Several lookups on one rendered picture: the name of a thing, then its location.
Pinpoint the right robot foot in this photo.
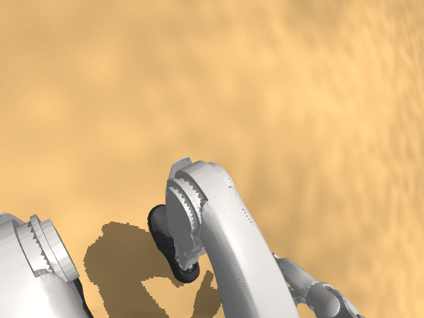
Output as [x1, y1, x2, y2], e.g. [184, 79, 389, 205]
[148, 204, 199, 283]

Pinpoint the right robot hand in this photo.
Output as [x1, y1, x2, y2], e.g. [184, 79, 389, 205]
[272, 252, 318, 307]

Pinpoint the right robot arm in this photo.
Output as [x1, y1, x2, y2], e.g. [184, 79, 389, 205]
[305, 282, 365, 318]

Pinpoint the left robot foot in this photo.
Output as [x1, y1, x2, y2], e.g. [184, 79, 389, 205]
[73, 278, 93, 318]

